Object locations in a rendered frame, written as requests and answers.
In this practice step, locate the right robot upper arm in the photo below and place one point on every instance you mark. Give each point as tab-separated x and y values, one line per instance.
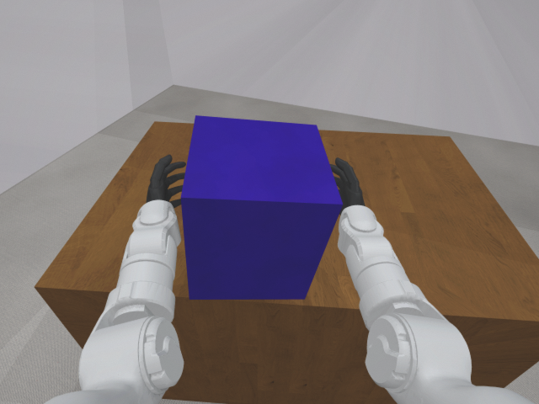
423	360

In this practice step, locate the pedestal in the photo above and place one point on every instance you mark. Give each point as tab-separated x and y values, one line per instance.
450	234

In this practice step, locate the robot left hand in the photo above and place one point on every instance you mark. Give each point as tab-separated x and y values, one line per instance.
159	182

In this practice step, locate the left robot upper arm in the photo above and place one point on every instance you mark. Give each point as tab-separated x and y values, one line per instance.
129	363

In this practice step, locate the right robot forearm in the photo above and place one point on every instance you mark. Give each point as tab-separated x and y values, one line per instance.
377	274

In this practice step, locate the carton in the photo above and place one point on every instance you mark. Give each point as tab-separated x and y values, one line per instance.
259	204

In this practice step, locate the left robot forearm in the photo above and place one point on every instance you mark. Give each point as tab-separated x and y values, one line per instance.
145	284

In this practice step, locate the robot right hand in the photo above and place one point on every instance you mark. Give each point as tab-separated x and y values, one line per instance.
349	187

